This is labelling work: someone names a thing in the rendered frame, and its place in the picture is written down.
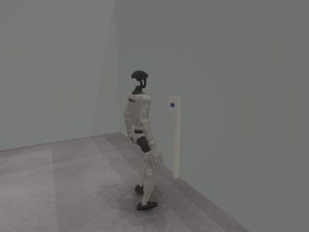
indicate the panel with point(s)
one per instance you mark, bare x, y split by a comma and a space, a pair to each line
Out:
176, 134

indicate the right robot hand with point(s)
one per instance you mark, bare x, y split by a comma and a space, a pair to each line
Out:
155, 152

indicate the robot right foot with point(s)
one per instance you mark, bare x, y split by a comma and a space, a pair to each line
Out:
150, 205

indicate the robot left forearm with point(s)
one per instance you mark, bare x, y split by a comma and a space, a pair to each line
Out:
129, 129

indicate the right robot upper arm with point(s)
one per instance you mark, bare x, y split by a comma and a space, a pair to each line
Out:
145, 105

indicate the left robot upper arm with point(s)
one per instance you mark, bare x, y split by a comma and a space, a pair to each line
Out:
126, 112

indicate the left robot hand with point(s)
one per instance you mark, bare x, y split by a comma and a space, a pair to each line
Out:
129, 136

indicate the right robot shin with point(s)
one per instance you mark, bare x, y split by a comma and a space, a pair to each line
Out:
149, 185

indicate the robot right forearm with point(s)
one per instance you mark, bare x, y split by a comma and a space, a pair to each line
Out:
147, 131

